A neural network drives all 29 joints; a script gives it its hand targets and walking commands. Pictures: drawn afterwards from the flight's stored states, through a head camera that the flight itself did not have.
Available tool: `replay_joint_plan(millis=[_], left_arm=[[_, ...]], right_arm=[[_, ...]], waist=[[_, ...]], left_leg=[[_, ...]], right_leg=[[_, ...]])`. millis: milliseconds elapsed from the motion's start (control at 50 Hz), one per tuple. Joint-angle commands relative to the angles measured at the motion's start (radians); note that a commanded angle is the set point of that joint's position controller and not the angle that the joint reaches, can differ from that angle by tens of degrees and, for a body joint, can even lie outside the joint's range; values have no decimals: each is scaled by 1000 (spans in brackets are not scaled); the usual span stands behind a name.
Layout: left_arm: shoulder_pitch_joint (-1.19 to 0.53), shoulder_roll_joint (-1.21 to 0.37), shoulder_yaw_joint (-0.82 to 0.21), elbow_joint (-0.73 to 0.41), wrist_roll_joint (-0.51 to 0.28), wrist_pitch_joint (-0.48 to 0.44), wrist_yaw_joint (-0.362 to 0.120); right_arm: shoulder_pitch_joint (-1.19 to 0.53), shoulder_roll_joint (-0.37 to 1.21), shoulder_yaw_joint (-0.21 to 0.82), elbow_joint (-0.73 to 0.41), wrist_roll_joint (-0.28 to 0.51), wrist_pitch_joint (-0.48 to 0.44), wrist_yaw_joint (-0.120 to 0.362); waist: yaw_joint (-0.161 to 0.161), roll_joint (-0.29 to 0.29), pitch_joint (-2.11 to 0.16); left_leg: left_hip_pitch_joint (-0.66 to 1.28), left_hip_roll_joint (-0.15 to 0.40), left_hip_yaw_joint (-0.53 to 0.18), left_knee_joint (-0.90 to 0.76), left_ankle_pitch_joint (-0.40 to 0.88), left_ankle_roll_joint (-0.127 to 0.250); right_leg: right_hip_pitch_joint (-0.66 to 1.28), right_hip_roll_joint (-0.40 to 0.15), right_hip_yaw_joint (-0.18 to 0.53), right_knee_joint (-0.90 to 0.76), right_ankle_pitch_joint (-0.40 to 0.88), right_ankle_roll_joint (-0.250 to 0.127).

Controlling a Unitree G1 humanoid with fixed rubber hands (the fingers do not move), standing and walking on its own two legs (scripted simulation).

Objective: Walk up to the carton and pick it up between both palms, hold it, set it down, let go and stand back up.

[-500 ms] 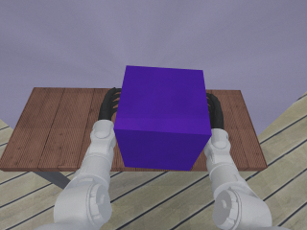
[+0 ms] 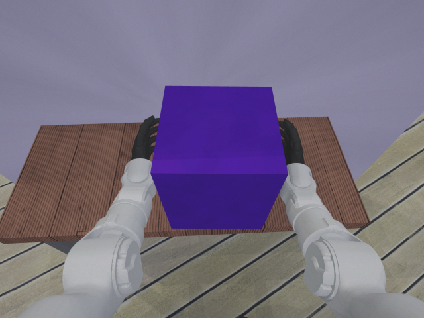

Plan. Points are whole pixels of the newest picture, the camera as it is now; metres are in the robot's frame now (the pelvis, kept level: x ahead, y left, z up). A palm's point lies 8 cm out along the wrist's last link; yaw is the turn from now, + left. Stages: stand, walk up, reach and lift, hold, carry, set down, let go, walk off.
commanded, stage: set down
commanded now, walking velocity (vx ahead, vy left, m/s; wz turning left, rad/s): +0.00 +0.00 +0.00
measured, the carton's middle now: (217, 163) +0.41 -0.01 +0.00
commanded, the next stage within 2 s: none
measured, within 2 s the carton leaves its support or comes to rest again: neither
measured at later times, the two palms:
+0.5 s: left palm (123, 130) +0.41 +0.16 +0.12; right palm (330, 126) +0.40 -0.21 +0.12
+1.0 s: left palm (98, 98) +0.41 +0.17 +0.19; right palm (339, 100) +0.40 -0.20 +0.18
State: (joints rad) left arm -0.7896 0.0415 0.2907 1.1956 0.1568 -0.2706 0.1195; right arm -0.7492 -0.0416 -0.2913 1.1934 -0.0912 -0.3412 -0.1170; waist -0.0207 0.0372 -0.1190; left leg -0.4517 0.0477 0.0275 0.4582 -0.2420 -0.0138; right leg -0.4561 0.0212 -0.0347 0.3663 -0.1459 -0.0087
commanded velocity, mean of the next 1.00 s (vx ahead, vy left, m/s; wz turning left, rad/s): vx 0.00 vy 0.00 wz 0.00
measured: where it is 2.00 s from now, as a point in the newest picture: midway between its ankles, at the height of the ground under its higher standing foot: outside the picture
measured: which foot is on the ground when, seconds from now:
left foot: down 0.00-1.00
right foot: down 0.00-1.00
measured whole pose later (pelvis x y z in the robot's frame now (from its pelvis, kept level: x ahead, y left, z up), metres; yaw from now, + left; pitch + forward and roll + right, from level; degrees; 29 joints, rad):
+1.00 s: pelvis -0.03 -0.02 +0.00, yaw +1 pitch +5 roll -1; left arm -1.00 0.31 0.05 0.88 -0.20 0.39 0.08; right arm -0.98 -0.29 0.02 0.94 0.39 0.28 -0.18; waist -0.03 -0.01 -0.08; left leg -0.29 0.05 0.00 0.39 -0.18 -0.03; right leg -0.31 0.03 -0.04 0.33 -0.11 -0.03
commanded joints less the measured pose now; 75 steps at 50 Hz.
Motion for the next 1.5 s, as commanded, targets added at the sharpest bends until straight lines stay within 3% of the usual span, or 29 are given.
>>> replay_joint_plan(millis=[0,40,120,200,340,440,520,700,900,1060,1140,1260,1280,1300,1320,1360,1380,1440,1460,1480], left_arm=[[-449,183,-43,-128,-94,-81,-2],[-444,199,-86,-100,-143,-89,-1],[-516,222,-179,-67,-233,-91,1],[-576,215,-265,-112,-332,-46,2],[-643,224,-328,-183,-399,124,-11],[-689,280,-316,-152,-399,198,-2],[-730,322,-296,-164,-390,253,4],[-791,385,-263,-359,-382,443,8],[-704,410,-227,-485,-371,615,-28],[-395,351,-160,-622,-269,643,-87],[-289,328,-141,-788,-248,617,-98],[-229,330,-159,-1089,-296,614,-66],[-470,407,-198,-1071,-354,598,-52],[-331,351,-211,-1062,-370,599,-33],[-313,341,-211,-1075,-378,603,-24],[-181,300,-223,-1090,-372,612,-22],[-175,326,-209,-1109,-361,619,-32],[-146,340,-183,-1039,-357,652,-53],[-55,303,-179,-1031,-341,655,-62],[-93,320,-183,-1075,-344,655,-64]], right_arm=[[-456,-164,181,-204,120,-41,-3],[-459,-177,225,-151,203,-49,-18],[-509,-280,255,-132,304,-38,-9],[-569,-360,311,-161,404,24,12],[-631,-397,358,-181,486,196,57],[-679,-395,352,-158,486,279,63],[-721,-393,335,-189,473,328,42],[-786,-399,253,-384,416,462,-45],[-737,-410,270,-443,466,576,-69],[-459,-347,318,-503,502,565,-62],[-340,-311,286,-657,462,518,-58],[-272,-331,214,-943,397,465,-44],[-447,-361,121,-975,363,465,-39],[-308,-334,140,-943,362,471,-25],[-301,-345,148,-981,368,471,-17],[-177,-325,180,-984,380,472,-9],[-173,-343,181,-999,380,473,-13],[-157,-328,220,-970,386,501,-24],[-72,-317,231,-950,383,497,-25],[-109,-333,211,-992,383,491,-31]], waist=[[18,-89,-715],[17,-93,-701],[-10,-22,-744],[-11,11,-737],[1,-13,-625],[21,-47,-560],[32,-62,-560],[9,-43,-605],[-20,-35,-541],[-22,-44,-329],[-17,-19,-286],[-21,28,-376],[-40,46,-425],[-25,53,-388],[-13,44,-412],[-6,32,-463],[-10,11,-500],[-1,-58,-401],[-4,-66,-374],[-6,-43,-399]], left_leg=[[89,-58,68,61,486,-48],[-67,-65,55,35,438,-50],[113,-44,28,110,520,-88],[236,-33,6,141,552,-107],[250,-31,-14,84,397,-69],[176,-37,-13,30,234,-26],[140,-46,-2,-6,180,-12],[191,-62,23,-45,210,-29],[270,-73,14,-65,304,-30],[342,-82,13,-116,333,-16],[364,-85,20,-116,349,-27],[430,-75,20,-61,414,-51],[380,-71,13,-58,310,-38],[419,-55,-2,-57,282,-37],[436,-50,-7,-56,285,-29],[477,-46,-17,-39,372,-30],[482,-54,-15,-28,426,-29],[382,-66,-9,-59,348,-5],[384,-61,-15,-80,334,-3],[382,-64,-9,-87,341,-5]], right_leg=[[533,19,37,151,665,40],[612,6,52,191,764,52],[359,31,12,169,607,33],[192,54,-17,132,458,16],[118,42,-8,70,264,12],[153,19,17,60,156,17],[231,13,32,59,160,25],[362,26,31,25,233,25],[481,32,15,2,367,51],[550,39,5,-31,381,57],[539,44,1,-34,353,44],[458,53,-8,-17,332,27],[325,42,-16,-5,227,27],[315,41,-19,-2,178,16],[303,42,-18,-7,171,12],[342,42,-5,10,256,11],[382,39,3,15,332,19],[429,30,22,17,347,37],[474,28,24,16,349,32],[460,29,22,12,344,33]])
